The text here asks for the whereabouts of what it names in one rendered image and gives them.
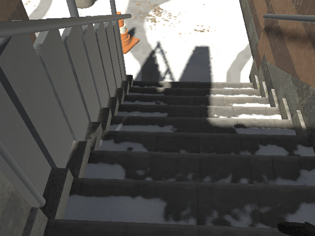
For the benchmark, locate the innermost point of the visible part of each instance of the stairs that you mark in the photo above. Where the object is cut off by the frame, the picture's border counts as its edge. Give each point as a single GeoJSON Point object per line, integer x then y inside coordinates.
{"type": "Point", "coordinates": [197, 153]}

